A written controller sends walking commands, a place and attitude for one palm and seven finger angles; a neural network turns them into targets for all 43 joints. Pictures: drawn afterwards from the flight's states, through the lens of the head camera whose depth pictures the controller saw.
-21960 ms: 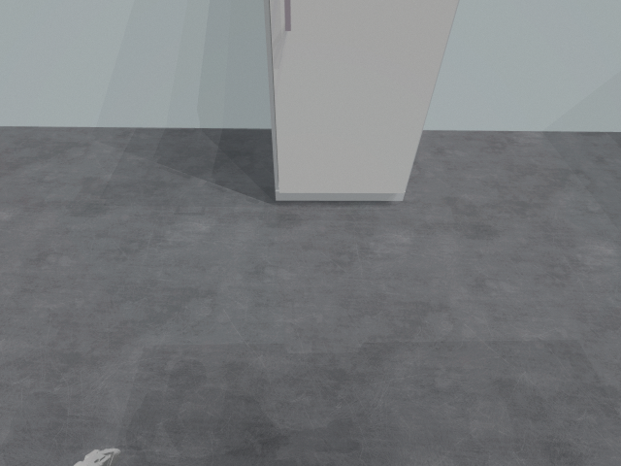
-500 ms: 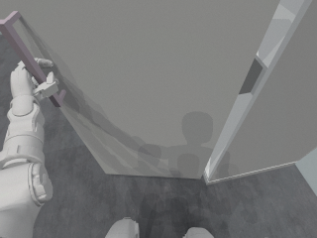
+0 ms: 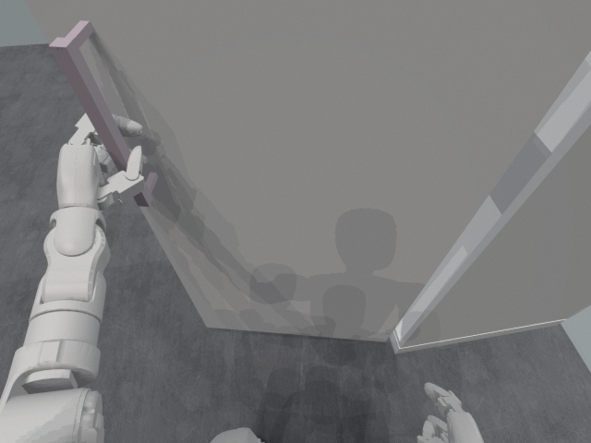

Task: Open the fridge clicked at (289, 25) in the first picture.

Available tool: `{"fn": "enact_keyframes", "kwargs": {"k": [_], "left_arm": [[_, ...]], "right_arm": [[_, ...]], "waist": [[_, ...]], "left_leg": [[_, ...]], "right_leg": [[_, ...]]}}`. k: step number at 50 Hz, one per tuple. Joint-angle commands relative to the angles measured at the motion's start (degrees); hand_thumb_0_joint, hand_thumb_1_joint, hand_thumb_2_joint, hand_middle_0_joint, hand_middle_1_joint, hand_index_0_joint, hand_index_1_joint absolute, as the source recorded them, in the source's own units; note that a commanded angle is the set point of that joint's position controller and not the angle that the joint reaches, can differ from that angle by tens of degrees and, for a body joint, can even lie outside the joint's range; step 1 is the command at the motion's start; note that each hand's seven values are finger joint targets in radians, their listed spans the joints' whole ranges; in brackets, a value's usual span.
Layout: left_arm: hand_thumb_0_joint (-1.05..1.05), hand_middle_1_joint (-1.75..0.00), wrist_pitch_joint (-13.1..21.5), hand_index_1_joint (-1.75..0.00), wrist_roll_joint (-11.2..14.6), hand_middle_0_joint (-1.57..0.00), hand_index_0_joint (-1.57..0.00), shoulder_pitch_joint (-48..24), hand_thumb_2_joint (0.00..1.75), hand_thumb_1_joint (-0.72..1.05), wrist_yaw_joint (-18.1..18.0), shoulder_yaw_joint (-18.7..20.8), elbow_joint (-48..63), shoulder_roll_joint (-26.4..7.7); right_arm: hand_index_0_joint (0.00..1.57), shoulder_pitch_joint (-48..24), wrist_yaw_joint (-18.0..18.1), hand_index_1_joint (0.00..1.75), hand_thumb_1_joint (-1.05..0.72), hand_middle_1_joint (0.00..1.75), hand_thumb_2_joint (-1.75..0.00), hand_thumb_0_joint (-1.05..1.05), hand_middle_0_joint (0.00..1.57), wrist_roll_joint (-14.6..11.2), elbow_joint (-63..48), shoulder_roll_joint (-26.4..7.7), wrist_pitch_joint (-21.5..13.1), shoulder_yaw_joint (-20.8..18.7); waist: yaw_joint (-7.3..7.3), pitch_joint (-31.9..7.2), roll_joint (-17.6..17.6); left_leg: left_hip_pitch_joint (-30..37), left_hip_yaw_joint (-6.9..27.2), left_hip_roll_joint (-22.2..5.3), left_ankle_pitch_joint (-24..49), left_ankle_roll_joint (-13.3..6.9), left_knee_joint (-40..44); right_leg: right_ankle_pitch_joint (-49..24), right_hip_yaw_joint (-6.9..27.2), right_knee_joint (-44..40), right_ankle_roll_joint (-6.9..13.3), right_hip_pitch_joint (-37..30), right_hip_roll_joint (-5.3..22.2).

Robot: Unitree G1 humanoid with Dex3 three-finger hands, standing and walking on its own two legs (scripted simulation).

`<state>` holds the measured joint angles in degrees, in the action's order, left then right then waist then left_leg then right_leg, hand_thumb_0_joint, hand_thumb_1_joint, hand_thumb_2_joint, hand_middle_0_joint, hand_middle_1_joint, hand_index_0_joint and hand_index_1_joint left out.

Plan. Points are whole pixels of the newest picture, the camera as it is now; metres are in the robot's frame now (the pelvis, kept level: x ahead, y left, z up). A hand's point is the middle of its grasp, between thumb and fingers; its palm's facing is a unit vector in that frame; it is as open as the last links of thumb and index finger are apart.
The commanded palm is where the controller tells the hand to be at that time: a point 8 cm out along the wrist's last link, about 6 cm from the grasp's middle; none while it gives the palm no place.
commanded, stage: stop walking and hold the door back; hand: left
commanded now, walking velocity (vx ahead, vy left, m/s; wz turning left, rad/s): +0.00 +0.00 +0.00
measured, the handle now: (118, 129) +0.45 +0.26 +0.16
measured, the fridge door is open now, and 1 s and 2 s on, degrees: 76 71 71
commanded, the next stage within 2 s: loosen the grip on the handle in 0.54 s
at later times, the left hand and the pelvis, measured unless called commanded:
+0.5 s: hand (139, 170) +0.42 +0.23 +0.12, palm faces +0.26 -0.94 -0.20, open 5.1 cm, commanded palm +0.39 +0.30 +0.11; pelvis -0.02 +0.00 +0.00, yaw +0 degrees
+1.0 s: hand (139, 153) +0.45 +0.24 +0.13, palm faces +0.26 -0.94 -0.21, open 11.4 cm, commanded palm +0.39 +0.28 +0.13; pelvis -0.01 +0.00 +0.00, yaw -1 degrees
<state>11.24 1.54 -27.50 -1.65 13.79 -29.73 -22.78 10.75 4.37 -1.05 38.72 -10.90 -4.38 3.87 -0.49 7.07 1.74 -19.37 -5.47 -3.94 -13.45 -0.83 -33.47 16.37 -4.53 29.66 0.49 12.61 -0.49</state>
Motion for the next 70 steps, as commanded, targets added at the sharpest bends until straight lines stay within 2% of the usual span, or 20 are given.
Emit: {"fn": "enact_keyframes", "kwargs": {"k": [1, 3, 6, 22, 31, 32, 33, 34, 35, 37, 38, 44, 48, 51, 52, 57, 62, 65, 66, 70], "left_arm": [[0.0, -1.4, 1.8, -1.4, 0.6, -0.45, -0.45, -25.7, 0.9, 0.9, -2.5, 5.2, 2.2, -16.1], [0.0, -1.4, 2.2, -1.4, 0.4, -0.45, -0.45, -28.3, 0.9, 0.9, -2.6, 4.3, -0.9, -15.8], [0.0, -1.4, 2.6, -1.4, 0.3, -0.45, -0.45, -30.1, 0.9, 0.9, -2.7, 3.8, -6.0, -15.8], [0.0, -1.4, 3.6, -1.4, -0.5, -0.45, -0.45, -36.9, 0.9, 0.9, -2.3, 6.4, -23.2, -23.4], [0.0, -1.4, 4.0, -1.4, -0.8, -0.45, -0.45, -35.7, 0.9, 0.9, -1.4, 7.5, -24.7, -24.1], [0.0, -1.4, 7.2, -1.4, -9.4, -0.45, -0.45, -70.5, 0.9, 0.9, -3.4, 19.6, -0.9, -46.1], [0.0, -1.4, 0.6, -1.4, -12.5, -0.45, -0.45, -61.5, 0.84, 0.78, 1.8, 17.2, -23.5, -38.7], [0.0, -1.4, -0.5, -1.4, -6.8, -0.45, -0.45, -53.1, 0.78, 0.66, 2.8, 8.4, -21.9, -21.7], [0.0, -1.4, -0.4, -1.4, -6.0, -0.45, -0.45, -48.9, 0.73, 0.54, 3.0, 15.7, -25.6, -27.9], [0.0, -1.4, 0.1, -1.4, -5.8, -0.45, -0.45, -45.3, 0.61, 0.3, 2.9, 9.4, -24.1, -21.6], [0.0, -1.4, 0.2, -1.4, -6.6, -0.45, -0.45, -46.5, 0.55, 0.17, 2.3, 5.6, -21.6, -18.1], [0.0, -1.37, -2.3, -1.37, -3.7, -0.42, -0.42, -36.3, 0.2, -0.55, 2.4, 7.2, -17.7, -17.2], [0.0, -1.3, -3.1, -1.3, -3.8, -0.37, -0.37, -34.7, 0.2, -0.55, 0.7, 5.9, -7.6, -16.5], [0.0, -1.25, -4.2, -1.25, -2.3, -0.33, -0.33, -33.4, 0.2, -0.55, -0.8, 5.6, -2.9, -14.5], [0.0, -1.23, -4.2, -1.23, -3.7, -0.32, -0.32, -40.9, 0.2, -0.55, -2.0, 12.9, -6.6, -26.2], [0.0, -1.15, -0.6, -1.15, -4.0, -0.25, -0.25, -45.4, 0.2, -0.55, -1.6, 4.1, 1.2, -16.6], [0.0, -1.15, -3.5, -1.15, -1.4, -0.25, -0.25, -34.5, 0.2, -0.55, 0.8, 5.3, -8.9, -14.8], [0.0, -1.15, -3.9, -1.15, -1.4, -0.25, -0.25, -36.1, 0.2, -0.55, 1.1, 7.5, -5.3, -18.2], [0.0, -1.15, -3.8, -1.15, -2.3, -0.25, -0.25, -36.7, 0.2, -0.55, 0.9, 11.8, -8.4, -24.3], [0.0, -1.15, -1.9, -1.15, -2.5, -0.25, -0.25, -36.3, 0.2, -0.55, 2.9, 10.1, -6.5, -23.4]], "right_arm": [[0.2, 1.0, 2.7, 0.3, -0.9, 0.3, -0.9, 0.0, 0.2, -0.4, -5.2, -11.3, -1.4, -4.7], [0.2, 1.0, 3.0, 0.3, -0.9, 0.3, -0.9, 0.0, 0.2, -0.3, -4.6, -11.8, -1.2, -4.6], [0.2, 1.5, 3.3, 0.3, -0.9, 0.3, -0.9, 0.0, 0.2, -0.2, -4.1, -12.3, -1.2, -4.8], [0.2, 5.9, 4.0, 0.3, -0.9, 0.3, -0.9, 0.0, 0.2, -0.6, -1.9, -14.9, -1.3, -6.0], [0.2, 7.1, 3.7, 0.3, -0.9, 0.3, -0.9, 0.0, 0.2, -0.5, -1.8, -15.0, -1.3, -6.0], [0.2, 12.2, 1.9, 0.3, -0.9, 0.3, -0.9, 0.0, 0.2, 0.3, -6.8, -12.1, -3.7, -5.5], [0.2, 12.9, -0.1, 0.3, -0.9, 0.3, -0.9, 0.0, 0.2, 3.2, -0.2, -15.1, -4.9, -9.3], [0.2, 15.0, -1.2, 0.3, -0.9, 0.3, -0.9, 0.0, 0.2, 2.3, -3.1, -14.4, -5.1, -9.1], [0.2, 15.4, -1.9, 0.3, -0.9, 0.3, -0.9, 0.0, 0.2, 2.9, -2.3, -15.8, -6.1, -9.6], [0.2, 12.5, -2.4, 0.3, -0.9, 0.3, -0.9, 0.0, 0.2, 2.4, -4.0, -13.9, -6.2, -8.4], [0.2, 12.3, -2.8, 0.3, -0.9, 0.3, -0.9, 0.0, 0.2, 1.9, -4.0, -13.3, -6.2, -8.1], [0.2, 13.5, -3.4, 0.3, -0.9, 0.3, -0.9, 0.0, 0.2, 0.3, -3.7, -14.2, -5.2, -9.4], [0.2, 12.3, -3.5, 0.3, -0.9, 0.3, -0.9, 0.0, 0.2, 0.3, -3.3, -14.0, -5.0, -9.5], [0.2, 11.4, -3.3, 0.3, -0.9, 0.3, -0.9, 0.0, 0.2, 0.2, -2.5, -14.0, -4.9, -9.4], [0.2, 12.4, -2.1, 0.3, -0.9, 0.3, -0.9, 0.0, 0.2, 0.6, -0.3, -15.3, -4.5, -8.8], [0.2, 12.7, -2.0, 0.3, -0.9, 0.3, -0.9, 0.0, 0.2, 1.3, 0.0, -13.5, -5.1, -8.9], [0.2, 12.6, -1.9, 0.3, -0.9, 0.3, -0.9, 0.0, 0.2, 0.3, 1.1, -14.2, -4.4, -8.6], [0.2, 11.9, -1.7, 0.3, -0.9, 0.3, -0.9, 0.0, 0.2, 0.2, 0.7, -13.8, -3.9, -8.6], [0.2, 12.6, -1.3, 0.3, -0.9, 0.3, -0.9, 0.0, 0.2, 0.5, 1.5, -14.5, -3.5, -8.3], [0.2, 12.0, -1.1, 0.3, -0.9, 0.3, -0.9, 0.0, 0.2, 0.5, 0.2, -13.8, -3.0, -8.1]], "waist": [[-0.22, -23.1, -3.5], [0.05, -21.7, 1.1], [0.32, -19.5, 0.0], [-0.36, -16.1, -1.8], [-0.12, -18.4, -1.1], [-1.11, -18.8, 16.3], [-4.53, -31.4, -0.8], [-5.87, -28.9, -9.6], [-4.3, -27.2, -8.4], [-2.67, -21.8, 2.2], [-3.69, -18.4, 6.3], [-2.83, -20.6, -3.3], [-2.15, -24.1, 3.3], [-2.74, -24.9, 1.0], [-4.05, -22.2, 0.1], [-4.58, -31.2, 9.3], [-3.73, -24.9, 0.2], [-3.19, -27.3, 1.3], [-3.26, -25.0, 0.5], [-3.04, -26.8, 2.9]], "left_leg": [[11.0, 6.0, -3.8, 14.1, -0.1, 3.8], [10.5, 10.1, -6.6, 13.4, -1.8, 7.2], [7.8, 10.5, -6.3, 6.1, -2.0, 8.7], [6.5, 7.7, -3.1, 0.0, -0.2, 7.3], [7.3, 8.3, -4.4, 6.5, -0.5, 7.6], [7.0, 6.1, -2.6, -3.9, 0.0, 13.6], [9.2, 3.8, 2.4, 9.6, -1.2, 9.4], [10.3, 3.9, 1.9, 12.8, -2.1, 7.3], [10.1, 4.0, 2.0, 7.6, -1.8, 8.6], [8.1, 4.1, 2.4, 2.7, -1.3, 8.9], [8.0, 4.1, 2.2, -0.5, -1.2, 9.3], [7.5, 4.4, 2.6, 1.9, -1.9, 7.9], [11.2, 5.0, 2.7, 7.3, -1.4, 6.9], [12.7, 5.6, 2.5, 9.9, -1.2, 6.3], [10.6, 5.3, 2.6, 8.5, -1.7, 5.9], [20.3, 6.6, 2.3, 16.2, -0.6, 4.4], [13.9, 5.9, 2.7, 18.8, -1.1, 3.7], [13.9, 5.5, 2.9, 19.2, -1.1, 3.4], [11.4, 5.4, 3.0, 17.3, -1.2, 3.5], [11.8, 4.9, 3.3, 18.5, -1.2, 2.8]], "right_leg": [[-20.9, 7.3, -3.0, 0.1, -3.4, 8.1], [-8.9, 4.9, -3.3, -1.1, -1.7, 4.7], [-2.5, 5.5, -5.6, -1.0, -1.3, 4.4], [6.3, 8.5, -12.1, -0.3, 2.1, 7.2], [-0.3, 6.9, -9.2, -0.8, -0.3, 6.1], [8.5, 6.2, -1.7, 0.6, -3.5, 2.9], [-9.6, 4.6, -4.0, 2.7, -0.4, 1.0], [-14.5, 3.4, -4.9, 1.3, 2.3, -0.5], [-10.7, 5.4, -6.6, 1.2, 2.5, -0.2], [-5.3, 7.3, -6.9, 2.9, 3.4, 0.8], [-2.1, 7.2, -7.3, 3.0, 6.5, 0.7], [-3.3, 5.4, -6.5, 2.1, 5.5, -0.3], [-6.8, 3.9, -5.1, 1.9, 5.7, -1.4], [-8.6, 2.8, -4.7, 1.3, 5.9, -1.9], [-8.0, 2.9, -5.0, 0.9, 6.6, -1.9], [-10.4, 2.5, -4.0, 1.2, 8.2, -2.2], [-15.7, 1.7, -3.9, 0.6, 5.7, -2.3], [-17.6, 2.1, -3.4, 0.4, 4.1, -2.0], [-17.2, 2.3, -3.4, 0.4, 4.3, -1.9], [-19.0, 2.7, -2.5, 0.3, 3.5, -1.6]]}}
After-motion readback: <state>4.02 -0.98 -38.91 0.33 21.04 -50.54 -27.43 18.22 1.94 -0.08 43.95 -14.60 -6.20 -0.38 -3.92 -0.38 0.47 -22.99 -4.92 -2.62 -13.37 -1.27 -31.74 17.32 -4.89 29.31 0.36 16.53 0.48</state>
